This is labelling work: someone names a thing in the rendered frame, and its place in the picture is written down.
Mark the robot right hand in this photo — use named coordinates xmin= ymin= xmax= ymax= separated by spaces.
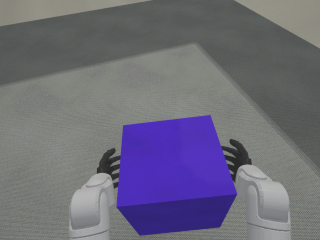
xmin=221 ymin=139 xmax=252 ymax=182

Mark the left robot forearm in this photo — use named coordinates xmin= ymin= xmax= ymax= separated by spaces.
xmin=69 ymin=173 xmax=115 ymax=240

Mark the carton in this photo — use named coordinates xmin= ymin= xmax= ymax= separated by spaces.
xmin=116 ymin=115 xmax=237 ymax=236

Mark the right robot forearm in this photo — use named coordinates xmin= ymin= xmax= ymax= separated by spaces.
xmin=235 ymin=164 xmax=291 ymax=240

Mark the robot left hand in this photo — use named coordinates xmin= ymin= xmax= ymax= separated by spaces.
xmin=97 ymin=148 xmax=121 ymax=189

